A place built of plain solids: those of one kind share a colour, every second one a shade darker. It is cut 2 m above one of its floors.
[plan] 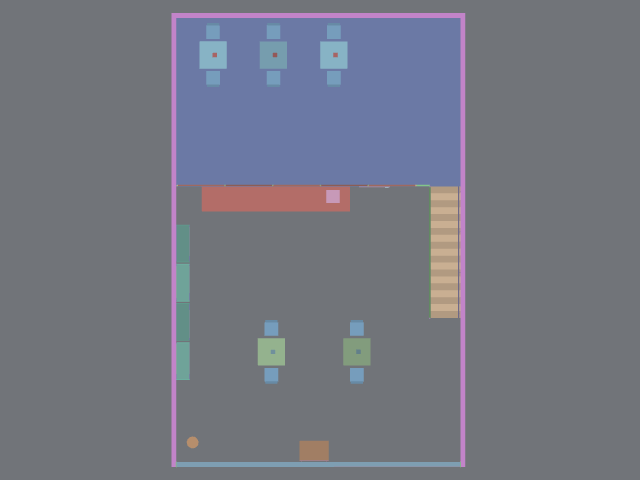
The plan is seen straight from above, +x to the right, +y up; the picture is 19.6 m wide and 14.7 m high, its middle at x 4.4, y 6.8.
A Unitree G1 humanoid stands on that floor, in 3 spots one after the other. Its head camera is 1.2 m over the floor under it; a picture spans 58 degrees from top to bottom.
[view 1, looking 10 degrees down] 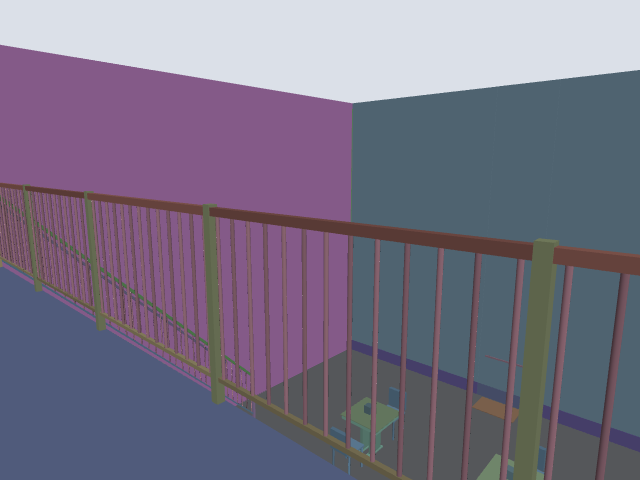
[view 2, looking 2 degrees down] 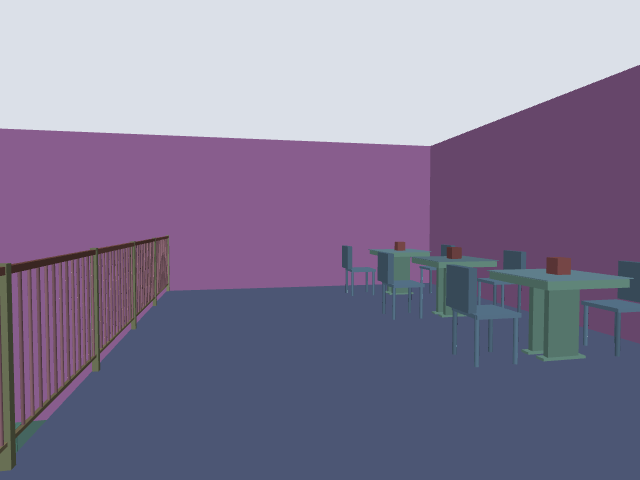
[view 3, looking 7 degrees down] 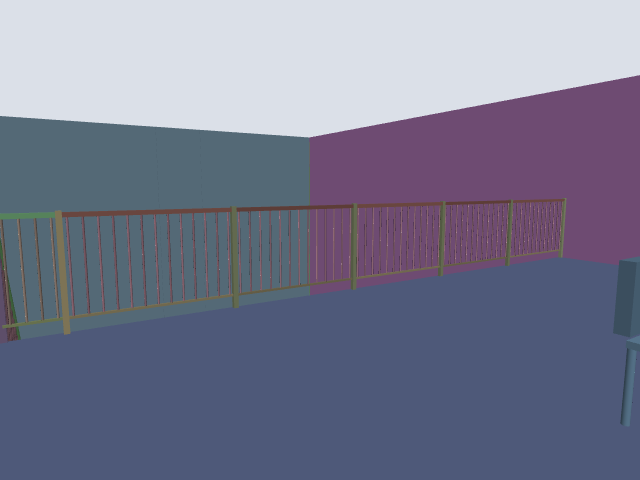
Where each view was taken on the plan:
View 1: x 1.20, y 9.64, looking -48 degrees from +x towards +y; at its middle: wall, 11.38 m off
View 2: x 8.25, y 9.54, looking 168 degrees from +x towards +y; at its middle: wall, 8.44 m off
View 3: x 7.40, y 12.50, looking -122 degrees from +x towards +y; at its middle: wall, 14.07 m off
